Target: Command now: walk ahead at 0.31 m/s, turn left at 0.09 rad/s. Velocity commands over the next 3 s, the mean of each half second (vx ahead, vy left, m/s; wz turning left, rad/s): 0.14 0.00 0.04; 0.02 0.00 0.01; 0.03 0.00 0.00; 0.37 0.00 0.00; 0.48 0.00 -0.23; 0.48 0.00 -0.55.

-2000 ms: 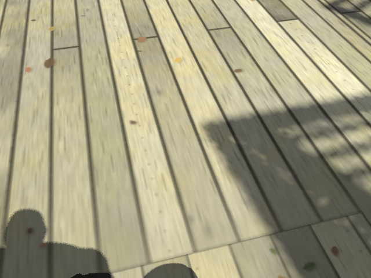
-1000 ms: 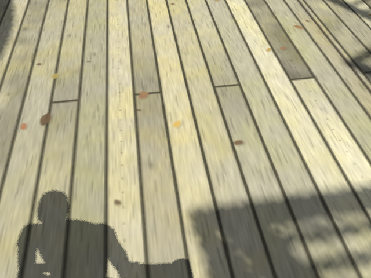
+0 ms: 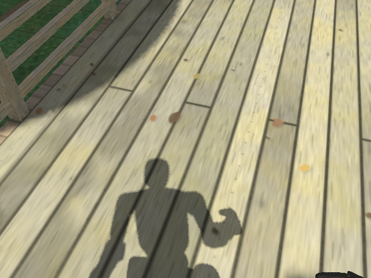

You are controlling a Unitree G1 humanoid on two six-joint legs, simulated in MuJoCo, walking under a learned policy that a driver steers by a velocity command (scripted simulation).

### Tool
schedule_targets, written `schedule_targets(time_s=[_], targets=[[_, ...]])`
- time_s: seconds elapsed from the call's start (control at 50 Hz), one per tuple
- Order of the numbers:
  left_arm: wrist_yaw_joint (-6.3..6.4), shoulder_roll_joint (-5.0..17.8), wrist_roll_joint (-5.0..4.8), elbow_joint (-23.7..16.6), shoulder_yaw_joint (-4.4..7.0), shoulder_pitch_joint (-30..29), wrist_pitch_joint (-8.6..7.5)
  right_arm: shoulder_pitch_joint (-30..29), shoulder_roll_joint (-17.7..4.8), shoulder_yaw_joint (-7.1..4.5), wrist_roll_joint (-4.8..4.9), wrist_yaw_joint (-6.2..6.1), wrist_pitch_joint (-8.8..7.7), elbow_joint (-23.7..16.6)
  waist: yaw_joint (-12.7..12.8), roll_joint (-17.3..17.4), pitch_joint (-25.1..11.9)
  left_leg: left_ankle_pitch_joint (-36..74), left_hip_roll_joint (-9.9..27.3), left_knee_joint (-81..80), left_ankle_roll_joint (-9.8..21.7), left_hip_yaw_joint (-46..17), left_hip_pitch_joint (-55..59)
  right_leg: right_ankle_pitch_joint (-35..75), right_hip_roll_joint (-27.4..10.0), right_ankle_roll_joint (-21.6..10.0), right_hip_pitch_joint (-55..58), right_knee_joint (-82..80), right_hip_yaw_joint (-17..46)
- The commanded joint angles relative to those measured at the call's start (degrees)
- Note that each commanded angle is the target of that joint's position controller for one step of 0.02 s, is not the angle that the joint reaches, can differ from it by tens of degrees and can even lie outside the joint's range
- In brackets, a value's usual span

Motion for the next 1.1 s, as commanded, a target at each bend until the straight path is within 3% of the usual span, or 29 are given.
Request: schedule_targets(time_s=[0.02,0.04,0.06,0.08,0.1,0.12,0.16,0.2,0.28,0.32,0.34,0.38,0.4,0.42,0.44,0.46,0.48,0.5,0.54,0.64,0.84,1.1], targets=[[0.92,-2.43,-0.54,-7.12,-1.46,-3.45,-0.89,18.78,-11.80,-3.12,-2.81,-3.04,-1.84,-0.53,-9.52,12.80,-11.47,3.24,22.57,-8.41,4.53,-28.97,38.45,-4.82,1.18,-3.00,-29.69,32.08,-1.99],[1.70,2.26,-0.34,-7.10,-0.24,-2.34,0.02,18.42,-14.84,-4.09,-0.33,-3.25,-1.32,0.54,-8.50,13.51,-8.67,18.01,25.58,-12.12,10.35,-39.12,32.94,-7.72,3.84,-2.01,-35.38,41.06,1.28],[1.77,4.73,0.07,-6.55,0.47,-4.07,0.64,15.86,-10.13,-3.04,1.11,-2.94,-1.17,0.23,-7.22,6.06,-5.75,25.53,22.90,-10.13,10.47,-29.96,29.32,-4.64,0.64,-2.00,-34.65,43.96,4.49],[1.54,3.67,0.11,-6.60,0.13,-6.38,0.64,13.14,-6.69,-1.75,1.57,-2.50,-1.40,0.46,-6.33,4.59,-2.97,31.93,19.66,-10.26,9.33,-22.58,24.72,-1.92,-0.56,-1.86,-33.59,43.71,4.28],[1.71,2.97,-0.04,-5.78,-0.26,-6.22,0.94,10.56,-4.43,-0.82,1.57,-2.34,-1.69,0.90,-4.10,4.05,-1.42,35.25,16.62,-11.48,6.65,-17.65,20.51,0.71,-1.91,-1.58,-30.90,41.22,4.97],[1.60,2.68,0.50,-5.22,-0.41,-5.60,1.61,8.97,-3.17,-0.16,1.63,-2.61,-1.92,1.10,-2.71,4.89,-0.51,38.23,14.60,-12.58,5.63,-14.18,17.67,1.39,-2.33,-0.82,-28.66,39.14,4.30],[1.18,2.02,1.34,-3.63,-0.58,-3.46,2.59,8.80,-3.67,0.08,1.41,-2.89,-2.60,1.76,-1.47,5.49,-0.90,46.69,12.82,-12.69,5.03,-10.03,15.42,4.78,-1.10,-0.07,-25.69,38.11,3.39],[0.94,1.22,1.26,-2.56,-0.77,-3.43,2.98,9.50,-3.19,0.56,1.71,-3.40,-3.16,2.37,-1.21,5.75,-1.04,49.66,11.75,-13.06,5.15,-6.97,14.15,6.59,-0.45,0.25,-24.45,34.95,2.57],[1.21,-0.77,1.11,-3.41,-2.04,-10.04,3.42,12.48,-3.85,0.71,1.35,-4.05,-2.24,4.72,-3.42,6.82,1.37,46.46,9.52,-12.03,4.57,-3.63,13.40,10.29,0.23,-0.08,-21.51,20.56,0.36],[1.25,-0.09,0.95,-3.66,-2.17,-12.26,3.46,14.35,-4.52,0.37,1.37,-4.08,-1.40,5.93,-4.83,6.67,1.38,44.62,10.17,-11.17,5.25,-4.60,14.30,11.40,0.89,-0.79,-19.07,16.13,-0.05],[1.48,-0.01,1.00,-3.71,-2.15,-12.53,3.31,14.42,-4.89,0.18,0.96,-4.04,-0.95,6.34,-4.90,6.19,1.41,43.19,10.69,-10.35,5.52,-5.38,14.57,11.26,0.86,-1.25,-17.64,14.30,0.35],[1.88,0.31,1.05,-3.45,-2.02,-12.23,2.85,13.36,-4.29,0.23,1.22,-4.17,-0.52,6.71,-4.28,4.75,1.61,37.25,11.30,-8.50,5.18,-7.04,14.22,11.88,1.01,-2.45,-13.98,8.73,0.61],[2.10,0.07,1.09,-2.95,-2.21,-11.05,2.44,12.34,-3.48,0.50,2.17,-4.40,-0.46,6.76,-2.82,2.64,1.49,31.38,10.14,-6.77,3.46,-6.81,12.45,18.52,0.93,-3.15,-9.08,1.74,0.69],[2.41,2.44,1.64,-2.29,-1.72,-9.49,1.84,13.24,-2.56,0.81,2.01,-4.58,-0.49,6.83,-2.87,0.09,0.38,24.58,8.38,-4.86,1.20,-7.20,10.10,27.41,-2.30,-3.73,-3.00,-0.04,4.39],[2.78,6.36,1.80,-2.27,-0.90,-8.38,1.41,16.68,-1.84,0.84,1.23,-4.78,-0.41,6.67,-5.26,-4.65,-0.69,12.15,5.42,-3.09,-0.38,-6.21,7.83,40.82,-8.07,-4.77,0.85,2.25,9.19],[3.15,5.67,0.48,-2.10,-1.14,-11.04,1.90,22.02,1.00,1.44,1.90,-4.93,0.48,8.67,-7.49,-11.01,-1.69,-1.39,1.86,-5.04,-2.05,-4.56,7.48,44.39,-11.28,-10.06,0.00,2.11,12.89],[3.02,1.61,-0.36,-2.36,-2.12,-12.87,2.38,19.90,-0.51,1.37,1.18,-5.39,1.46,10.00,-6.14,-8.25,-0.36,-5.69,1.28,-7.77,-2.91,-4.60,10.92,37.93,-10.72,-10.09,-4.37,0.22,13.62],[2.85,0.80,-0.52,-2.72,-2.43,-14.84,2.57,18.08,-1.60,1.00,0.91,-5.49,1.76,10.12,-6.15,-5.93,2.31,-3.06,1.62,-9.71,-2.82,-5.52,13.03,33.49,-7.88,-8.08,-7.64,-0.38,11.04],[3.21,1.74,-0.54,-1.09,-2.03,-12.78,2.39,15.71,-3.45,0.34,1.20,-5.33,1.75,10.24,-4.77,-3.62,2.94,5.45,3.45,-9.75,-2.28,-6.91,15.84,31.77,-4.35,-5.62,-8.52,0.32,7.51],[3.49,1.96,-0.30,1.60,-1.62,-11.95,2.34,16.13,-1.88,0.58,1.55,-5.78,1.88,12.80,-4.80,-0.27,1.81,10.28,4.28,-10.25,-2.84,-6.33,17.40,34.09,-3.89,-5.69,-5.55,0.58,6.84],[3.71,1.34,-0.18,7.72,-1.83,-11.17,3.06,16.00,-0.91,0.67,1.40,-6.17,2.44,16.93,-4.76,0.25,4.68,7.60,5.11,-12.04,-2.47,-6.25,17.93,28.99,-3.27,-4.86,-6.53,-1.67,6.76],[3.74,-0.98,-0.28,13.82,-2.60,-8.98,3.69,18.22,1.62,1.77,1.36,-6.35,2.18,22.06,-4.17,0.39,7.62,3.01,5.66,-14.05,-1.97,-6.79,15.07,21.12,-2.69,-3.78,-6.44,-4.07,6.97]])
